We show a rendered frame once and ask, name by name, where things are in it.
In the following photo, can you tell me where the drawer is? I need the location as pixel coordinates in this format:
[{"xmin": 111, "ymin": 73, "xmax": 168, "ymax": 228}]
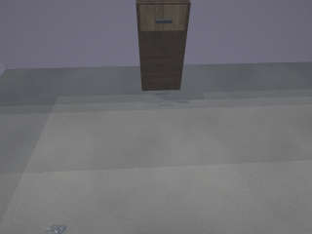
[{"xmin": 139, "ymin": 4, "xmax": 187, "ymax": 31}]

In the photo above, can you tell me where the handle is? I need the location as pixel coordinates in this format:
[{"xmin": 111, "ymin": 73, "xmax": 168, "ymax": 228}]
[{"xmin": 155, "ymin": 18, "xmax": 173, "ymax": 24}]

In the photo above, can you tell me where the left robot hand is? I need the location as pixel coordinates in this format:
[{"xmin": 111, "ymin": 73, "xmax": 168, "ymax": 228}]
[{"xmin": 42, "ymin": 224, "xmax": 66, "ymax": 234}]

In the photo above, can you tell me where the cabinet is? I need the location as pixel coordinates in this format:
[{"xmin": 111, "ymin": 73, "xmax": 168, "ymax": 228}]
[{"xmin": 136, "ymin": 0, "xmax": 191, "ymax": 91}]

